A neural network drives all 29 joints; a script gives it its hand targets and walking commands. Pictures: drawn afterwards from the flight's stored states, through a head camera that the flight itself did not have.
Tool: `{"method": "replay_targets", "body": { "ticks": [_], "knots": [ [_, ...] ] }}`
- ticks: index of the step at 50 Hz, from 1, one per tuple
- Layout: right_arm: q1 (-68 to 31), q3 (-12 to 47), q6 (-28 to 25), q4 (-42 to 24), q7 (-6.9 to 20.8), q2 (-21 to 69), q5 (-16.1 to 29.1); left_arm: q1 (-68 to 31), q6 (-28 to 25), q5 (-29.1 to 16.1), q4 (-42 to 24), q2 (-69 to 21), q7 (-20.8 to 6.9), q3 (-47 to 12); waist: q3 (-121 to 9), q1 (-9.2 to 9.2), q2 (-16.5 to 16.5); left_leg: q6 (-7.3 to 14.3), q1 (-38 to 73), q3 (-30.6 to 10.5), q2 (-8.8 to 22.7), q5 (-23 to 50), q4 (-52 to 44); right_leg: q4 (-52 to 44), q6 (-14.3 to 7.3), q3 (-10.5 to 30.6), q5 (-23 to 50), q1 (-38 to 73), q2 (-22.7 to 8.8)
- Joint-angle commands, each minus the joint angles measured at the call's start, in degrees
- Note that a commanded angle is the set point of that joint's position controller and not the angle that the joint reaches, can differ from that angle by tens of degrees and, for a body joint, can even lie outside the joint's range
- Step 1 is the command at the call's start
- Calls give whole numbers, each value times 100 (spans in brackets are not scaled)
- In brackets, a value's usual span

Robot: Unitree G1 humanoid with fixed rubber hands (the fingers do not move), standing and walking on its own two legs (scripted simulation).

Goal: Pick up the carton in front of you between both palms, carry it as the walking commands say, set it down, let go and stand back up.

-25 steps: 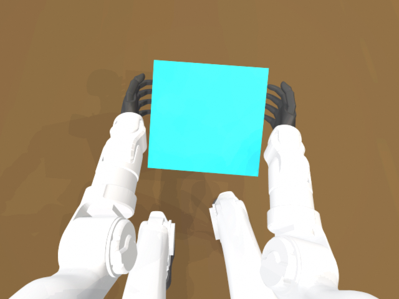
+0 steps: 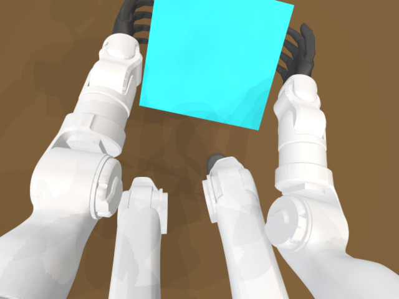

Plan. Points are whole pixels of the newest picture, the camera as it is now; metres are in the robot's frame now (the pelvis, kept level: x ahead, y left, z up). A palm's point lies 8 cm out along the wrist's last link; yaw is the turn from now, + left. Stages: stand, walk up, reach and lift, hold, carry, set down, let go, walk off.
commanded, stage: set down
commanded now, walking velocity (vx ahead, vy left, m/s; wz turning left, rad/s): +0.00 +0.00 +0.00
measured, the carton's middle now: (208, 62) +0.51 -0.12 -0.24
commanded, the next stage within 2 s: none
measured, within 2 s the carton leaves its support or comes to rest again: rests again in 0.96 s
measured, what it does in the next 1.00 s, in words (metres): lowers itself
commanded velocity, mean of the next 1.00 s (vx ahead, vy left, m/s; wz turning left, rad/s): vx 0.00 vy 0.00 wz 0.00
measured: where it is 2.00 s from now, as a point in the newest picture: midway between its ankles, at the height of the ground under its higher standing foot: (189, 216)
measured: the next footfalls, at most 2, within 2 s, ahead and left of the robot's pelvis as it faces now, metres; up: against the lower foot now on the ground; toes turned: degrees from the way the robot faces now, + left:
none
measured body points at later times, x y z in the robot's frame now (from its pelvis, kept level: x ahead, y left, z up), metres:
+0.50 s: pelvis +0.00 +0.01 -0.04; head +0.36 +0.00 +0.22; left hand +0.58 +0.01 -0.22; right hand +0.46 -0.27 -0.21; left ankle +0.08 +0.11 -0.41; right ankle +0.15 -0.14 -0.41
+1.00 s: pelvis +0.01 +0.01 -0.05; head +0.38 +0.00 +0.20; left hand +0.59 +0.01 -0.23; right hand +0.47 -0.28 -0.22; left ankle +0.08 +0.11 -0.41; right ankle +0.15 -0.14 -0.41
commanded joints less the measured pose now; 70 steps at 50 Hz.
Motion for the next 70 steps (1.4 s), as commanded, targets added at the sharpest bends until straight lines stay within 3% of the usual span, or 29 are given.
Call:
{"method": "replay_targets", "body": {
  "ticks": [1, 8, 9, 13, 20, 29, 47, 58, 63, 65, 67, 70],
  "knots": [
    [-3911, 2726, -115, 8, 1425, 3831, 591, -3362, -413, -613, -812, -4868, -1376, -1556, -6727, -525, 370, 145, 1625, 469, -58, 915, -1138, -123, -67, -1181, 1677, 5210, 120],
    [-4479, 2567, -198, -82, 1441, 3373, 782, -3897, -446, -953, -719, -4583, -1346, -1890, -6796, -812, 600, 116, 1652, 420, 15, 1145, -659, 304, -76, -1228, 1921, 4889, 1],
    [-4623, 2493, -216, -154, 1464, 3324, 825, -3980, -448, -965, -745, -4569, -1346, -1926, -6705, -897, 733, 132, 1672, 403, 30, 1143, -618, 338, -94, -1234, 1896, 4637, -17],
    [-4637, 2417, -287, -36, 1539, 3345, 999, -4033, -494, -962, -839, -4674, -1317, -2045, -6419, -916, 1127, 112, 1631, 406, 37, 1679, -421, 537, -131, -1144, 2428, 4535, -28],
    [-4430, 1937, -318, 545, 1717, 3083, 793, -3484, -496, -527, -220, -4685, -1277, -1633, -5549, -798, 1244, 155, 1383, 252, 100, 1815, -464, 651, -110, -1172, 2084, 3631, -33],
    [-4178, 1364, -325, 1015, 1807, 2581, 384, -3292, -441, -149, 257, -3995, -1287, -1112, -4596, -707, 1050, 246, 1131, 116, 167, 1464, -539, 672, -143, -1173, 1379, 2790, -89],
    [-3257, 647, -346, 1602, 1785, 2004, 125, -2390, -352, 536, 783, -3162, -1439, -561, -3622, -356, 1047, 356, 703, 57, 300, 1574, -325, 756, -178, -973, 1196, 2154, -43],
    [-2768, 450, -456, 1913, 1762, 1732, 162, -1905, -426, 684, 915, -2907, -1437, -570, -3314, -312, 1061, 390, 787, -73, 392, 1946, -206, 853, -166, -899, 1226, 1733, -66],
    [-2496, 375, -547, 2085, 1718, 1546, 239, -1902, -474, 688, 830, -2674, -1368, -689, -3365, -409, 1078, 368, 1035, -154, 484, 2265, -144, 913, -95, -934, 1330, 1656, -104],
    [-2312, 280, -624, 2159, 1642, 1273, 281, -1909, -519, 657, 743, -2357, -1291, -724, -3447, -468, 1078, 339, 1182, -193, 544, 2437, -114, 932, -46, -968, 1402, 1674, -139],
    [-1839, -1, -770, 2333, 1432, 515, 338, -1907, -580, 588, 614, -1461, -1096, -752, -3519, -563, 1030, 277, 1389, -252, 676, 2617, -92, 929, 18, -1005, 1500, 1788, -214],
    [-1057, -441, -1193, 2377, 840, -1477, 532, -1807, -713, 287, 382, 598, -652, -874, -3675, -656, 1052, 187, 1622, -288, 835, 2500, -133, 876, 15, -1056, 1575, 2032, -337]
  ]
}}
